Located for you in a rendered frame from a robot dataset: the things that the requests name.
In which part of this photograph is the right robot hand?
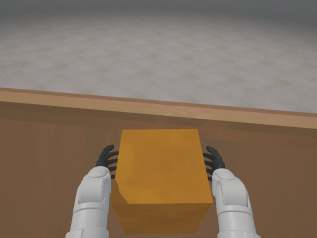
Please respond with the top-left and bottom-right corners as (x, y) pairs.
(202, 146), (226, 181)

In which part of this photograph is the carton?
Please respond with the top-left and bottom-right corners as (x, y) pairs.
(111, 129), (213, 235)

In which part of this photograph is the right robot forearm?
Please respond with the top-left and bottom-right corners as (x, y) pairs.
(211, 168), (261, 238)

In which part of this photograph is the left robot hand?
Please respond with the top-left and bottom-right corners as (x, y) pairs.
(95, 144), (119, 179)

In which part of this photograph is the left robot forearm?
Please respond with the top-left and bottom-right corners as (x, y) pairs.
(65, 166), (111, 238)

